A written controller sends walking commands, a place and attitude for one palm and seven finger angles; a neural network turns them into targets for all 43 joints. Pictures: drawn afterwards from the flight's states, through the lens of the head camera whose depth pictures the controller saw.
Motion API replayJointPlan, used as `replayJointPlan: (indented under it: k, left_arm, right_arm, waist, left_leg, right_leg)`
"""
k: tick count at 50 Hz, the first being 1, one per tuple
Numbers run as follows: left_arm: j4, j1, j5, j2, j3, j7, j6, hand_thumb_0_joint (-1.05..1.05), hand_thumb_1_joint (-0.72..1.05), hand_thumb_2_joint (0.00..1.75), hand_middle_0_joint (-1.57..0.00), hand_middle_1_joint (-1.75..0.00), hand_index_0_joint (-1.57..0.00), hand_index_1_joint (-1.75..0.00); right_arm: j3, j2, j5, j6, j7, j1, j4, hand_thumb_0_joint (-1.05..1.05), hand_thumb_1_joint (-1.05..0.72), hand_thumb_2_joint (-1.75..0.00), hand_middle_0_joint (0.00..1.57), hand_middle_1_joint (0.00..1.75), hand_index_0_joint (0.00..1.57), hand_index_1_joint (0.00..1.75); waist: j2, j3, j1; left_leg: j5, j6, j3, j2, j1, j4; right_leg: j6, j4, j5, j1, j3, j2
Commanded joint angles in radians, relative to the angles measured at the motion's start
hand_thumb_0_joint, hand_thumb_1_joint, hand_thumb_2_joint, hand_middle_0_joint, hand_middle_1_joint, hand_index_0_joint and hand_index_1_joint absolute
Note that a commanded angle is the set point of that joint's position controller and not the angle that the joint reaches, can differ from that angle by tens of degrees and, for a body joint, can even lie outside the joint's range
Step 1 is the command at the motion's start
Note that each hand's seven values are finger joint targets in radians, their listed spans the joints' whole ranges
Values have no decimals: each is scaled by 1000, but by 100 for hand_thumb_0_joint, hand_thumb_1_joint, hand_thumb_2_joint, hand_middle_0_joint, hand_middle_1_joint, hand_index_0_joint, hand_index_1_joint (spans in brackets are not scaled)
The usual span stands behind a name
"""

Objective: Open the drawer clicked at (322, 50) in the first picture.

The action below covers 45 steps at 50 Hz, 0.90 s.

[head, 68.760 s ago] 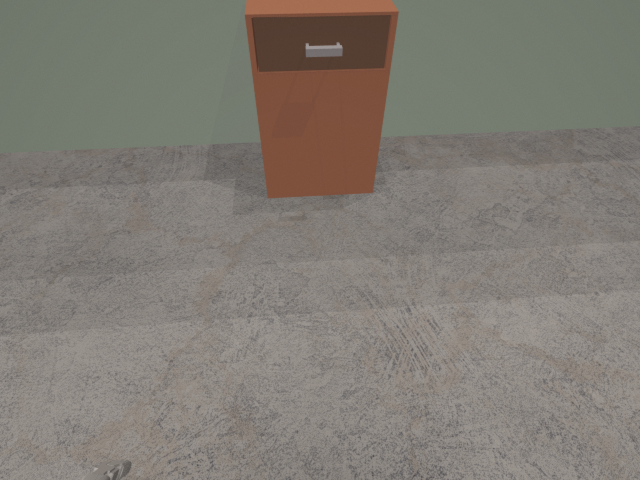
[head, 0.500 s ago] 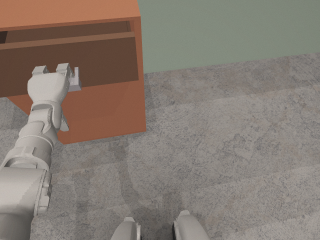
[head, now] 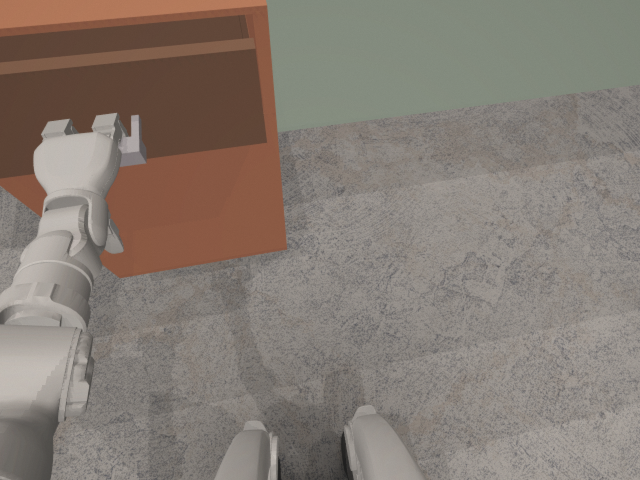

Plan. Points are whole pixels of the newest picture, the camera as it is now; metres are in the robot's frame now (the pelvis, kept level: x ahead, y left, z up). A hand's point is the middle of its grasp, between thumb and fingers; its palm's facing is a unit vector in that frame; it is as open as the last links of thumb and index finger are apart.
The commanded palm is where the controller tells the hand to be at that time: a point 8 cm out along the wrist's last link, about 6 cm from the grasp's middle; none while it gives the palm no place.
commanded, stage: lower the fingers behind the handle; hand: left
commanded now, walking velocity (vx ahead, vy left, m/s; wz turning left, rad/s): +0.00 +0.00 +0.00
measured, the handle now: (94, 141) +0.56 +0.27 +0.01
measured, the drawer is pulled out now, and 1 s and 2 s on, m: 0.07 0.07 0.18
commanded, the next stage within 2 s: close the thumb around the handle in 0.08 s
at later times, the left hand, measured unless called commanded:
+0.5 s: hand (103, 183) +0.50 +0.26 -0.01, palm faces -0.07 -0.02 -1.00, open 10.9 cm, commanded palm +0.49 +0.25 +0.04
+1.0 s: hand (102, 184) +0.50 +0.26 -0.01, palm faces -0.05 -0.01 -1.00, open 6.1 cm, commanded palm +0.48 +0.25 +0.04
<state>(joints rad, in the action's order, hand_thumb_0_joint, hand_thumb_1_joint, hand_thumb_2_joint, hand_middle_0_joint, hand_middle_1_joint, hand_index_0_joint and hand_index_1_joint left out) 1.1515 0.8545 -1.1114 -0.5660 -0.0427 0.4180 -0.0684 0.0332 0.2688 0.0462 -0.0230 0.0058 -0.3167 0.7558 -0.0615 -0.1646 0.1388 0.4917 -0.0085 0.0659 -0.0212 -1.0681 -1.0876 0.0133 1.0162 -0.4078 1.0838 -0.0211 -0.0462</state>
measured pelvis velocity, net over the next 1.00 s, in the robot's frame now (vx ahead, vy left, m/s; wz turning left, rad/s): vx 0.01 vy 0.01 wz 0.00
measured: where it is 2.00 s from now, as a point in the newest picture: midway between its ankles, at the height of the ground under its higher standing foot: outside the picture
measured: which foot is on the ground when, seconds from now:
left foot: down 0.00-1.00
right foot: down 0.00-1.00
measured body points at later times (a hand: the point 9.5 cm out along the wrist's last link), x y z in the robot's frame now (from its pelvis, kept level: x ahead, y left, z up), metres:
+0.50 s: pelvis +0.01 +0.00 +0.00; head +0.16 +0.00 +0.43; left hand +0.50 +0.25 +0.05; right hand +0.01 -0.27 -0.13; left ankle +0.00 +0.11 -0.66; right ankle +0.03 -0.13 -0.66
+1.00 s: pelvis +0.01 +0.01 +0.00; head +0.15 +0.01 +0.43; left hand +0.50 +0.26 +0.05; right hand +0.02 -0.27 -0.12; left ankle +0.00 +0.11 -0.66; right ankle +0.03 -0.13 -0.66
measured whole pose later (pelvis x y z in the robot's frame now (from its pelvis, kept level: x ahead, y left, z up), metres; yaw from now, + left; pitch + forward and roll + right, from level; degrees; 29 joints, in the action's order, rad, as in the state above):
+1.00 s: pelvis +0.01 +0.01 +0.00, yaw +0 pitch +27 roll -3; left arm 1.13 0.83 -1.11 -0.54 -0.03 0.44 -0.07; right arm 0.03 0.26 0.05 -0.03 0.00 -0.31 0.75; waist -0.06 -0.17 0.13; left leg 0.50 -0.02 0.06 -0.02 -1.04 -1.07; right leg 0.02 1.00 -0.42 1.05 -0.02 -0.05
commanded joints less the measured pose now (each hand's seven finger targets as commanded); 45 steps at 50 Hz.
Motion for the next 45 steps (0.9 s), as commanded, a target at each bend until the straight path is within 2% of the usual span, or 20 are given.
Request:
replayJointPlan:
  k: [1,5,6,9,11,12,14,16,17,26,31,34,35,37,38,39,40,43,44,45]
  left_arm:
    - [-182,397,-1,-276,-56,32,-5,0,-50,30,-30,-120,-30,-120]
    - [-179,404,-3,-284,-61,35,-5,0,-50,30,-30,-120,-30,-120]
    - [-174,406,-4,-264,-46,36,-1,0,-50,30,-30,-120,-30,-120]
    - [-185,418,-1,-309,-77,39,1,0,-50,30,-30,-120,-30,-120]
    - [-184,375,0,-320,-91,38,6,0,-39,35,-31,-121,-31,-121]
    - [-196,387,-2,-321,-95,37,6,0,-33,37,-31,-122,-31,-122]
    - [-203,381,1,-270,-57,33,8,0,-22,42,-32,-123,-32,-123]
    - [-196,349,8,-274,-66,27,10,0,-11,47,-33,-124,-33,-124]
    - [-188,361,11,-276,-69,24,10,0,-5,49,-33,-125,-33,-125]
    - [-201,357,5,-272,-66,32,-12,0,45,71,-37,-130,-37,-130]
    - [-232,320,5,-259,-76,42,-13,0,73,83,-39,-133,-39,-133]
    - [-201,319,7,-252,-67,44,-2,0,90,90,-40,-135,-40,-135]
    - [-204,330,5,-249,-62,46,2,0,90,90,-40,-135,-40,-135]
    - [-225,333,9,-262,-74,46,1,0,90,90,-40,-135,-40,-135]
    - [-206,317,4,-264,-73,46,6,0,90,90,-40,-135,-40,-135]
    - [-204,333,7,-228,-45,44,8,0,90,90,-40,-135,-40,-135]
    - [-220,348,6,-262,-68,46,6,0,90,90,-40,-135,-40,-135]
    - [-217,349,7,-227,-43,46,10,0,90,90,-40,-135,-40,-135]
    - [-198,337,10,-249,-61,45,14,0,90,90,-40,-135,-40,-135]
    - [-198,355,5,-256,-60,47,15,0,90,90,-40,-135,-40,-135]
  right_arm:
    - [63,175,2,19,17,-182,-33,0,-90,-90,20,30,20,30]
    - [59,176,3,18,17,-182,-35,0,-90,-90,20,30,20,30]
    - [60,174,3,18,16,-184,-37,0,-90,-90,20,30,20,30]
    - [57,179,3,17,15,-183,-36,0,-90,-90,20,30,20,30]
    - [57,180,5,14,13,-184,-41,0,-90,-90,20,30,20,30]
    - [59,180,5,13,13,-184,-41,0,-90,-90,20,30,20,30]
    - [61,174,2,14,11,-187,-41,0,-90,-90,20,30,20,30]
    - [61,175,1,11,10,-186,-41,0,-90,-90,20,30,20,30]
    - [62,176,-1,10,12,-183,-38,0,-90,-90,20,30,20,30]
    - [62,173,2,10,14,-186,-33,0,-90,-90,20,30,20,30]
    - [69,172,5,5,7,-187,-37,0,-90,-90,20,30,20,30]
    - [68,175,2,-1,6,-182,-33,0,-90,-90,20,30,20,30]
    - [67,175,3,0,7,-180,-34,0,-90,-90,20,30,20,30]
    - [68,175,2,-1,5,-177,-37,0,-90,-90,20,30,20,30]
    - [67,176,2,-2,8,-180,-36,0,-90,-90,20,30,20,30]
    - [68,172,1,-1,8,-178,-37,0,-90,-90,20,30,20,30]
    - [67,175,1,0,8,-176,-33,0,-90,-90,20,30,20,30]
    - [69,173,3,1,7,-180,-35,0,-90,-90,20,30,20,30]
    - [66,177,1,-2,7,-178,-31,0,-90,-90,20,30,20,30]
    - [66,178,2,-2,11,-177,-31,0,-90,-90,20,30,20,30]
  waist:
    - [-72,-513,11]
    - [-73,-499,14]
    - [-66,-503,21]
    - [-81,-506,13]
    - [-82,-546,-4]
    - [-73,-562,2]
    - [-89,-528,6]
    - [-73,-527,0]
    - [-42,-512,11]
    - [-67,-494,6]
    - [-78,-535,-11]
    - [-50,-481,1]
    - [-57,-473,1]
    - [-67,-515,-9]
    - [-62,-508,-9]
    - [-59,-495,6]
    - [-71,-490,-2]
    - [-94,-511,4]
    - [-78,-491,-3]
    - [-54,-482,7]
  left_leg:
    - [-388,-28,-32,2,327,105]
    - [-398,-29,-33,3,313,98]
    - [-394,-30,-32,3,315,99]
    - [-396,-30,-34,3,307,97]
    - [-433,-28,-37,1,321,95]
    - [-461,-27,-32,5,336,90]
    - [-459,-24,-34,7,343,97]
    - [-444,-27,-38,5,341,102]
    - [-438,-30,-37,6,329,101]
    - [-451,-27,-35,8,340,105]
    - [-531,-20,-32,13,387,100]
    - [-493,-21,-32,12,356,106]
    - [-476,-23,-35,11,350,109]
    - [-485,-22,-35,9,368,110]
    - [-493,-21,-31,10,372,113]
    - [-478,-23,-33,10,368,112]
    - [-476,-21,-33,12,368,115]
    - [-506,-17,-27,14,408,116]
    - [-488,-17,-27,14,390,116]
    - [-477,-20,-28,13,374,115]
  right_leg:
    - [-41,-96,290,-289,47,-2]
    - [-41,-90,299,-280,47,-2]
    - [-40,-92,297,-280,49,-3]
    - [-40,-86,304,-289,46,-2]
    - [-41,-79,337,-318,46,-2]
    - [-39,-73,353,-317,47,-3]
    - [-39,-85,345,-304,52,-4]
    - [-39,-94,342,-321,49,-5]
    - [-37,-95,343,-320,47,-5]
    - [-41,-94,342,-304,49,-5]
    - [-41,-85,377,-313,55,-6]
    - [-39,-95,358,-301,53,-6]
    - [-39,-97,348,-301,53,-6]
    - [-42,-93,357,-322,51,-6]
    - [-42,-93,357,-317,53,-6]
    - [-40,-99,348,-304,54,-7]
    - [-41,-98,345,-306,54,-5]
    - [-42,-99,340,-288,59,-7]
    - [-42,-99,329,-288,60,-7]
    - [-40,-102,332,-293,56,-7]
